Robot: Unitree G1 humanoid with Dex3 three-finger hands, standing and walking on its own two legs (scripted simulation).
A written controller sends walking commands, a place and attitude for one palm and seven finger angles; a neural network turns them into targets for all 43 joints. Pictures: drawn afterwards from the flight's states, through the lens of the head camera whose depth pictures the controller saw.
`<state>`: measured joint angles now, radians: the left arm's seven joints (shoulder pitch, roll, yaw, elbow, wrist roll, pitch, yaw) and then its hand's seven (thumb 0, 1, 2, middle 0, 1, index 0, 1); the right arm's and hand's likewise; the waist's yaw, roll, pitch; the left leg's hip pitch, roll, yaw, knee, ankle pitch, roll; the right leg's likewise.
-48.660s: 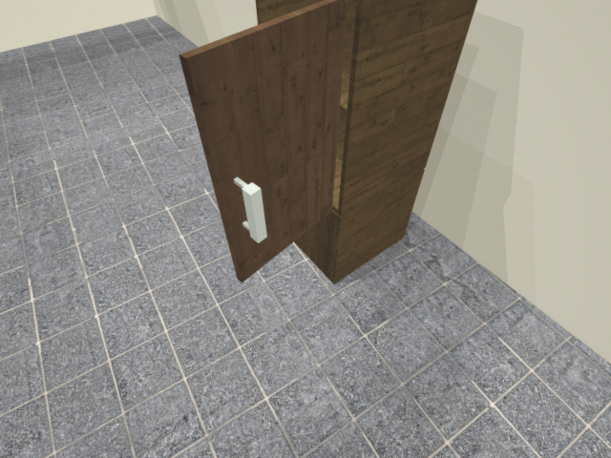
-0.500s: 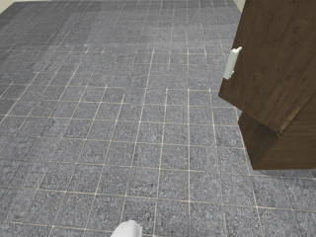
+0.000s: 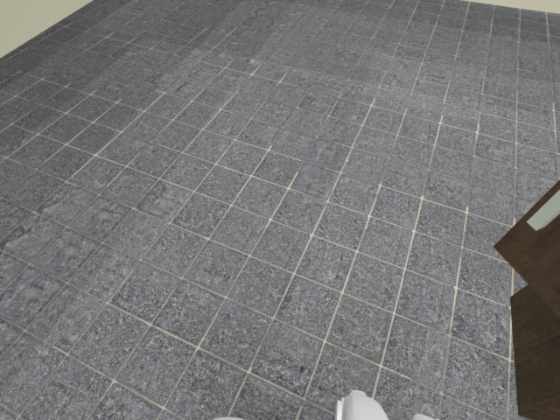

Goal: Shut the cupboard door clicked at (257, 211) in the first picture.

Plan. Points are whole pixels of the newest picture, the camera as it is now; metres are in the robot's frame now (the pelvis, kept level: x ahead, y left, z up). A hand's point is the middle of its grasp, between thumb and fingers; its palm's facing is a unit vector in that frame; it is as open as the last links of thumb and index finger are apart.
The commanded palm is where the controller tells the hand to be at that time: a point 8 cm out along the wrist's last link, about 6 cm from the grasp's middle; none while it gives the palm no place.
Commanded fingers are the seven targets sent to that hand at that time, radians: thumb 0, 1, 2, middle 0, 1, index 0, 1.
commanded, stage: turn to face it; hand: left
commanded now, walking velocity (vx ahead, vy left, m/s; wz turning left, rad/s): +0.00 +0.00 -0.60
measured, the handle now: out of the picture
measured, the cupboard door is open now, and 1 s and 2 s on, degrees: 42 42 42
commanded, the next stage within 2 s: take the last steps up to it in 1.70 s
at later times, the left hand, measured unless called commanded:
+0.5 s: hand (190, 366) +0.21 +0.18 -0.17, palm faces -0.20 -0.96 -0.19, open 7.3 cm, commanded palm none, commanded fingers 0.00 0.90 0.90 -0.20 -0.30 -0.20 -0.30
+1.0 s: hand (249, 305) +0.32 +0.09 -0.15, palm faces -0.54 -0.80 -0.26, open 7.3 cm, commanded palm none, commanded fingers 0.00 0.90 0.90 -0.20 -0.30 -0.20 -0.30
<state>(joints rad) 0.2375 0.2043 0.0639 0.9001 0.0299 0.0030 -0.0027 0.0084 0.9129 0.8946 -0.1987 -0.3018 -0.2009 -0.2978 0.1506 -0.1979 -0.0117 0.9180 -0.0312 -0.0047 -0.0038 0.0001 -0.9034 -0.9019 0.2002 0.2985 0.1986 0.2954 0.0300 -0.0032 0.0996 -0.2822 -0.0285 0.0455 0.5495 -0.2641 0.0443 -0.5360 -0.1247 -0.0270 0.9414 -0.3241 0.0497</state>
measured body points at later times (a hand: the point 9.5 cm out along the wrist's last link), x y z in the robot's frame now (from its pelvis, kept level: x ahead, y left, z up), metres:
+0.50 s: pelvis +0.11 +0.00 +0.00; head +0.15 +0.02 +0.45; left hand +0.22 +0.23 -0.16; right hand +0.13 -0.26 -0.13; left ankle +0.14 +0.10 -0.73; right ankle +0.10 -0.13 -0.71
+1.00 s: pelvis +0.12 -0.02 +0.00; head +0.15 -0.06 +0.45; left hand +0.35 +0.13 -0.13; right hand +0.01 -0.27 -0.15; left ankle +0.17 +0.10 -0.66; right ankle +0.05 -0.12 -0.73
